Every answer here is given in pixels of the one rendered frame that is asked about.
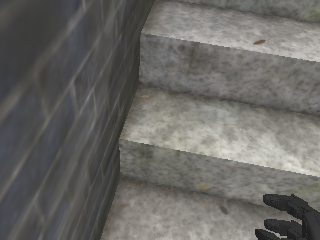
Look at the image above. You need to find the robot right hand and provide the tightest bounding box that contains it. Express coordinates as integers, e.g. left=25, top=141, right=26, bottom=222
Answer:
left=255, top=194, right=320, bottom=240

